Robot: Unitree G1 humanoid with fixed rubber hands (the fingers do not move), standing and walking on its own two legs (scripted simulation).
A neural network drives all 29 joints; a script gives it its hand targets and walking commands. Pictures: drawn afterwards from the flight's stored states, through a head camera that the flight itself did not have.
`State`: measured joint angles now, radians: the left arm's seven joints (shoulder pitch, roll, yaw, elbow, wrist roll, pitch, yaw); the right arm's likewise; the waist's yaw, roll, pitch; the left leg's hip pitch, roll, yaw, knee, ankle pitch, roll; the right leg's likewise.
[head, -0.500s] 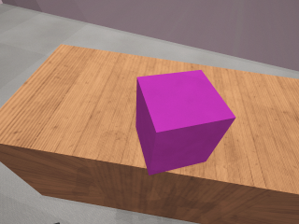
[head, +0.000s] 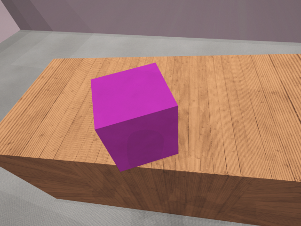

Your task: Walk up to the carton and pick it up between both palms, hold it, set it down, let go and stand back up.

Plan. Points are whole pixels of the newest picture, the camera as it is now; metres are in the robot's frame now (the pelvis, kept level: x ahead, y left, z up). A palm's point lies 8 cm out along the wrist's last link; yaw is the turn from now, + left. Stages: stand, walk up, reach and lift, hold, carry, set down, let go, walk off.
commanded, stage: walk up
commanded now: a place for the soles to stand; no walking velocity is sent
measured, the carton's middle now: (137, 119) +0.45 +0.08 +0.01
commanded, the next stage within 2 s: none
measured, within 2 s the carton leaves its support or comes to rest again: neither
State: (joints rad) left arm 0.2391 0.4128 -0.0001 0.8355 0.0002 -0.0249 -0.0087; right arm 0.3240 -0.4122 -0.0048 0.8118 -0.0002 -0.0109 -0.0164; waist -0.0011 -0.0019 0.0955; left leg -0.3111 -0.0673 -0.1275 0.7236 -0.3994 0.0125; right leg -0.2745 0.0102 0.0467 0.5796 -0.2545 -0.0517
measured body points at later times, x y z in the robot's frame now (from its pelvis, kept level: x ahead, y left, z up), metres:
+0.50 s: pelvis +0.01 +0.04 +0.00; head +0.02 +0.02 +0.44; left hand +0.10 +0.35 -0.10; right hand +0.06 -0.28 -0.13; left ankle +0.02 +0.16 -0.71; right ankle +0.04 -0.06 -0.74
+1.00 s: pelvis +0.02 +0.12 +0.00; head +0.04 +0.17 +0.45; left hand +0.09 +0.43 -0.15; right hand +0.08 -0.21 -0.07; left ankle +0.04 +0.17 -0.74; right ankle +0.01 -0.06 -0.70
